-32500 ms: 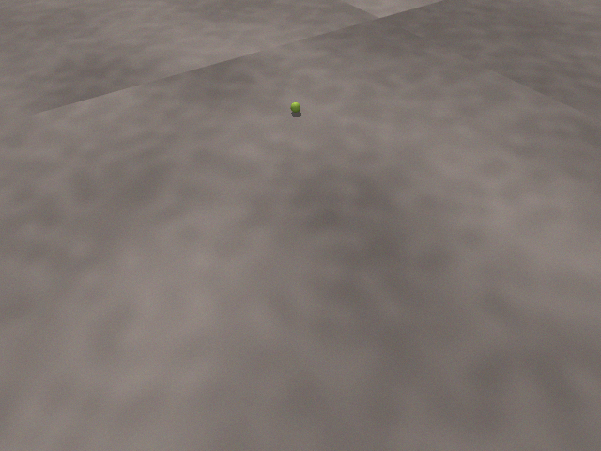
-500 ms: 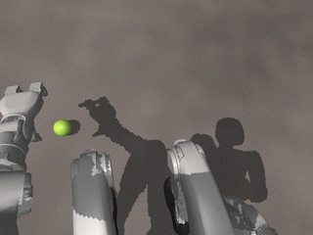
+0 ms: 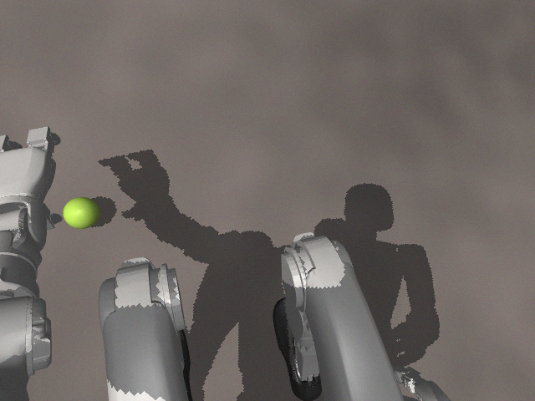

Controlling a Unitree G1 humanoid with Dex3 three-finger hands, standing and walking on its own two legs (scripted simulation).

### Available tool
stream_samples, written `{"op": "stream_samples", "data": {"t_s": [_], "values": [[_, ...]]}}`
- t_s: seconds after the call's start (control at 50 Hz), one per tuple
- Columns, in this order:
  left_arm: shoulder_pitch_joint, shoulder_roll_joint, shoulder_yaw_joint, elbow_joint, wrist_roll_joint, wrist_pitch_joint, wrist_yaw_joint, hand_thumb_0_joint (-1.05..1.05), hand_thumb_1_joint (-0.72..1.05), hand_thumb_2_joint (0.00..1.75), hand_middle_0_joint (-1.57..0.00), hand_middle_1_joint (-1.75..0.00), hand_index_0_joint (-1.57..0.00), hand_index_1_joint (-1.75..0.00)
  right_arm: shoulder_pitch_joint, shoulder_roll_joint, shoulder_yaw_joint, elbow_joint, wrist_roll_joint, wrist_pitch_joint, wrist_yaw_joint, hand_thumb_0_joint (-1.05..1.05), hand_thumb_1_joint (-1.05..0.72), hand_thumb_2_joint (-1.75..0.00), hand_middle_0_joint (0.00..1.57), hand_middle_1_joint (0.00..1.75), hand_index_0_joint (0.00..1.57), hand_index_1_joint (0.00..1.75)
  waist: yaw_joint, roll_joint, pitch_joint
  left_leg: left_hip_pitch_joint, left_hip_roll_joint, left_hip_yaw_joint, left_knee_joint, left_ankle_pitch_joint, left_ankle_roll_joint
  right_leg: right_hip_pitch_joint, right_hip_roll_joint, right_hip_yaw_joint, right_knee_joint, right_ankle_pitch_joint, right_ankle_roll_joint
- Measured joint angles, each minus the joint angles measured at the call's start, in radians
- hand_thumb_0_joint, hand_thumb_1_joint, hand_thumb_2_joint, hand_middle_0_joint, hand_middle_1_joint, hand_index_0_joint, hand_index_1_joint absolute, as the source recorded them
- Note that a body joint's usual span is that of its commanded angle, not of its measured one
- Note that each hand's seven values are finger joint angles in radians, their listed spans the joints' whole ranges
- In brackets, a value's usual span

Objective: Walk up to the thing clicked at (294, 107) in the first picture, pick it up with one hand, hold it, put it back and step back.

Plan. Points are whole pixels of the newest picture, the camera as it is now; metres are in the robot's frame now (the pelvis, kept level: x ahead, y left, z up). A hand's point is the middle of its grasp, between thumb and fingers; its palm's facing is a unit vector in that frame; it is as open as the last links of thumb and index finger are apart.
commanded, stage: home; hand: left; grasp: from above
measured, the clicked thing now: (81, 212) +0.44 +0.30 -0.30
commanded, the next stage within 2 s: none
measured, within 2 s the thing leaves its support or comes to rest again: neither
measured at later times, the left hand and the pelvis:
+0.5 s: hand out of the picture +0.28 +0.26 +0.07, palm faces -0.12 -0.80 -0.59, open 7.5 cm; pelvis +0.01 +0.00 +0.18, yaw +5 degrees
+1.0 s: hand out of the picture +0.23 +0.22 +0.30, palm faces +0.22 -0.95 -0.21, open 7.4 cm; pelvis +0.07 +0.01 +0.36, yaw +9 degrees
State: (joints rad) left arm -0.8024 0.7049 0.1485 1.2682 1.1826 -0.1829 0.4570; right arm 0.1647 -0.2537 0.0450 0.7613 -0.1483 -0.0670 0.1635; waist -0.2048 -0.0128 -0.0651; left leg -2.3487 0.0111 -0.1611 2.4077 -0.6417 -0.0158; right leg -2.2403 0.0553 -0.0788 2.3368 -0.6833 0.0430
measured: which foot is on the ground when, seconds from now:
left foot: down 0.00-1.00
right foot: down 0.00-1.00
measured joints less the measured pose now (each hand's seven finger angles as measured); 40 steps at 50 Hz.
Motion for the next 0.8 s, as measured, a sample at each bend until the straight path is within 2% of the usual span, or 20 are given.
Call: {"op": "stream_samples", "data": {"t_s": [0.08, 0.2, 0.26, 0.32, 0.44, 0.64, 0.7, 0.8], "values": [[0.065, -0.067, -0.033, -0.123, -0.154, 0.077, -0.093, 0.00, -0.10, 0.88, -0.22, -0.65, -0.21, -0.66, -0.004, 0.018, -0.030, -0.006, 0.040, 0.004, 0.006, 0.00, -0.89, -0.90, 0.20, 0.30, 0.20, 0.30, 0.041, 0.033, -0.044, 0.060, 0.008, 0.017, -0.073, -0.014, 0.002, 0.051, -0.003, 0.012, -0.066, -0.010, 0.003], [0.265, -0.160, -0.083, -0.409, -0.410, 0.168, -0.273, 0.00, 0.24, 0.92, -0.24, -0.54, -0.22, -0.55, -0.019, 0.016, -0.047, -0.050, 0.108, 0.031, -0.016, 0.00, -0.90, -0.90, 0.20, 0.30, 0.20, 0.30, 0.104, 0.059, -0.096, 0.217, 0.021, 0.042, -0.231, -0.021, 0.006, 0.192, -0.006, 0.027, -0.214, -0.009, -0.005], [0.369, -0.195, -0.095, -0.538, -0.518, 0.192, -0.344, 0.00, 0.43, 0.94, -0.24, -0.49, -0.23, -0.49, -0.031, 0.005, -0.054, -0.082, 0.129, 0.040, -0.038, 0.00, -0.90, -0.90, 0.20, 0.30, 0.20, 0.30, 0.129, 0.054, -0.114, 0.296, 0.024, 0.051, -0.307, -0.014, 0.006, 0.267, -0.009, 0.031, -0.287, -0.001, -0.009], [0.461, -0.223, -0.101, -0.650, -0.613, 0.207, -0.385, 0.00, 0.61, 0.94, -0.23, -0.43, -0.22, -0.43, -0.048, -0.009, -0.063, -0.114, 0.146, 0.041, -0.063, 0.00, -0.90, -0.90, 0.20, 0.30, 0.20, 0.30, 0.149, 0.045, -0.120, 0.373, 0.023, 0.057, -0.376, -0.004, 0.005, 0.342, -0.013, 0.033, -0.353, 0.008, -0.013], [0.618, -0.274, -0.100, -0.829, -0.763, 0.259, -0.416, 0.01, 0.80, 0.92, -0.22, -0.35, -0.22, -0.35, -0.092, -0.025, -0.074, -0.165, 0.166, 0.027, -0.117, 0.00, -0.90, -0.90, 0.20, 0.30, 0.20, 0.30, 0.169, 0.031, -0.125, 0.519, 0.018, 0.064, -0.502, 0.017, 0.003, 0.489, -0.024, 0.035, -0.477, 0.027, -0.017], [0.859, -0.356, -0.109, -1.058, -1.032, 0.427, -0.405, 0.01, 0.89, 0.91, -0.21, -0.31, -0.21, -0.31, -0.100, 0.016, -0.042, -0.221, 0.187, -0.011, -0.193, 0.00, -0.90, -0.90, 0.20, 0.30, 0.20, 0.30, 0.165, 0.034, -0.119, 0.812, 0.013, 0.073, -0.745, 0.049, 0.002, 0.783, -0.037, 0.035, -0.720, 0.058, -0.022], [0.920, -0.382, -0.109, -1.104, -1.092, 0.469, -0.392, 0.01, 0.89, 0.91, -0.21, -0.31, -0.21, -0.31, -0.074, 0.034, -0.025, -0.223, 0.190, -0.023, -0.215, 0.00, -0.90, -0.90, 0.20, 0.30, 0.20, 0.30, 0.161, 0.038, -0.118, 0.915, 0.014, 0.076, -0.829, 0.059, 0.002, 0.887, -0.038, 0.035, -0.807, 0.070, -0.023], [1.003, -0.423, -0.099, -1.159, -1.172, 0.528, -0.376, 0.01, 0.90, 0.91, -0.21, -0.31, -0.21, -0.31, -0.008, 0.056, 0.001, -0.215, 0.192, -0.044, -0.257, 0.00, -0.90, -0.90, 0.20, 0.30, 0.20, 0.30, 0.153, 0.044, -0.116, 1.094, 0.016, 0.078, -0.975, 0.080, 0.002, 1.067, -0.039, 0.033, -0.961, 0.097, -0.025]]}}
